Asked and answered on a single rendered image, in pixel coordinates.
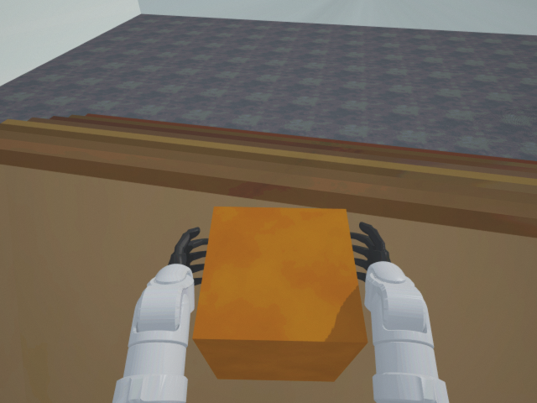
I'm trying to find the carton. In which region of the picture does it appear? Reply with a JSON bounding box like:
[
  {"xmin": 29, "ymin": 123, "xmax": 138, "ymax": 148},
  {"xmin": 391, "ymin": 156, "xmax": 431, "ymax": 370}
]
[{"xmin": 192, "ymin": 207, "xmax": 368, "ymax": 382}]

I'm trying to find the left robot forearm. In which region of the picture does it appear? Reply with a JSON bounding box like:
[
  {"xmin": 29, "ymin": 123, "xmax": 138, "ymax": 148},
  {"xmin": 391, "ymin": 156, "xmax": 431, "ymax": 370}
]
[{"xmin": 112, "ymin": 264, "xmax": 195, "ymax": 403}]

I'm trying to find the right robot hand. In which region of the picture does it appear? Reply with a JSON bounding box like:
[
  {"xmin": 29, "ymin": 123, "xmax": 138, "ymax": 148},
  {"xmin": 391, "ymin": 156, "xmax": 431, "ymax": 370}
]
[{"xmin": 350, "ymin": 222, "xmax": 391, "ymax": 282}]

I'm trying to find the right robot forearm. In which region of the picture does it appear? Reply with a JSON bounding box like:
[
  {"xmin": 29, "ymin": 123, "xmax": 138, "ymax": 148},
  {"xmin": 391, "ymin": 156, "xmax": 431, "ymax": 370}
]
[{"xmin": 364, "ymin": 261, "xmax": 449, "ymax": 403}]

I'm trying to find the left robot hand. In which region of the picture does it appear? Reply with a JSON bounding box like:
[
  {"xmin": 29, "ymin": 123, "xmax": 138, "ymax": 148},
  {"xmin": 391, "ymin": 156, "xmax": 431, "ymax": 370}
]
[{"xmin": 168, "ymin": 227, "xmax": 209, "ymax": 285}]

